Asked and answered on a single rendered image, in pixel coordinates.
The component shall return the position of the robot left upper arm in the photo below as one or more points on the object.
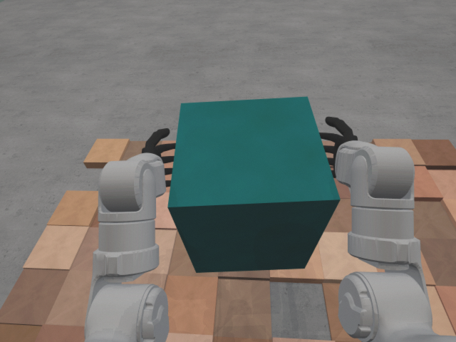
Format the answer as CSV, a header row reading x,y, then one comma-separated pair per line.
x,y
128,313

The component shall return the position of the robot right upper arm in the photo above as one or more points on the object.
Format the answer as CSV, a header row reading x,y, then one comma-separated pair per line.
x,y
385,307

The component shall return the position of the left robot forearm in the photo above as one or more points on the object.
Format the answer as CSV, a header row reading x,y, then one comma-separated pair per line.
x,y
127,192

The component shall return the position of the carton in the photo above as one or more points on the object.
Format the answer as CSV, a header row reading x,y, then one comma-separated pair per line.
x,y
251,186

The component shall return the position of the right robot hand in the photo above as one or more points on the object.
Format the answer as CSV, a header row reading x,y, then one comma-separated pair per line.
x,y
347,133

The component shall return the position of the right robot forearm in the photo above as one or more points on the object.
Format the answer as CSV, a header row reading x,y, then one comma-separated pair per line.
x,y
382,196

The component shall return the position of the left robot hand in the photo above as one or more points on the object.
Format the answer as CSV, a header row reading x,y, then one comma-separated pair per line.
x,y
150,147

